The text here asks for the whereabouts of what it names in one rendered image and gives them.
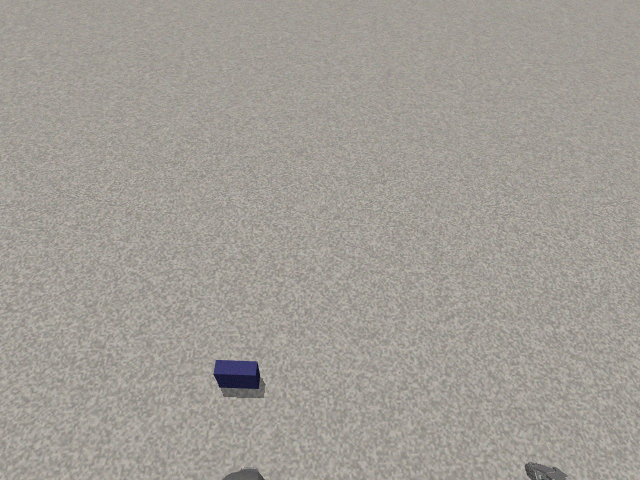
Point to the carton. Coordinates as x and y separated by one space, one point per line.
237 374

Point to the right robot hand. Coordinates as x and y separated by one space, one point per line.
541 472

